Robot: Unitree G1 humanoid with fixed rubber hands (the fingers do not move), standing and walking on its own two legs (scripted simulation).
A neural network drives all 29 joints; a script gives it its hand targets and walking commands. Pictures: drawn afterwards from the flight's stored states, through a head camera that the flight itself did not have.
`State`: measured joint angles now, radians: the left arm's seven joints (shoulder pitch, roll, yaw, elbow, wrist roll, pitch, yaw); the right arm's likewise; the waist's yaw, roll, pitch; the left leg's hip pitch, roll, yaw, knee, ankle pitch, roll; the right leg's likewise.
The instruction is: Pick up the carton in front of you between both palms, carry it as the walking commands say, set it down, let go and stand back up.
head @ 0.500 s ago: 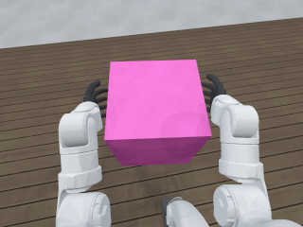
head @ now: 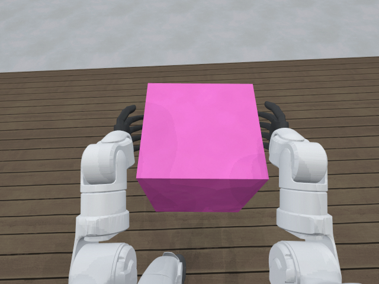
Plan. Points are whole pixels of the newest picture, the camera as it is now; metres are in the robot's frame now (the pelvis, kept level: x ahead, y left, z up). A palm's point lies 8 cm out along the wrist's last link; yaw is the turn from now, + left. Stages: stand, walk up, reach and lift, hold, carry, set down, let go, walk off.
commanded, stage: carry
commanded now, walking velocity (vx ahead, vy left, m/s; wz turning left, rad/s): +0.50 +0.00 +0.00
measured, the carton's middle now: (198, 155) +0.37 +0.02 +0.02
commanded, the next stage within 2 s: none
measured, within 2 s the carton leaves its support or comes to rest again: neither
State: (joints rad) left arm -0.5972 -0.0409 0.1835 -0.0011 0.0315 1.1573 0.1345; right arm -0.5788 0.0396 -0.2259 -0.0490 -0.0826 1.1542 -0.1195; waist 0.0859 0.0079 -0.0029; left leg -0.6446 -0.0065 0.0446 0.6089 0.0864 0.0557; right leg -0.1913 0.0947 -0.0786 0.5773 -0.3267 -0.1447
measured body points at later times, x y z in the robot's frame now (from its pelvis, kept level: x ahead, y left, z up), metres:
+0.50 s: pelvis +0.29 +0.02 -0.05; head +0.34 +0.03 +0.40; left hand +0.67 +0.15 +0.05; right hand +0.66 -0.16 +0.06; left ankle +0.19 +0.06 -0.77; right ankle +0.42 -0.11 -0.74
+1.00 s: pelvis +0.59 -0.01 -0.10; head +0.64 -0.02 +0.35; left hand +0.94 +0.16 -0.01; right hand +0.96 -0.14 -0.01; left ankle +0.69 +0.15 -0.77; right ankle +0.51 -0.04 -0.82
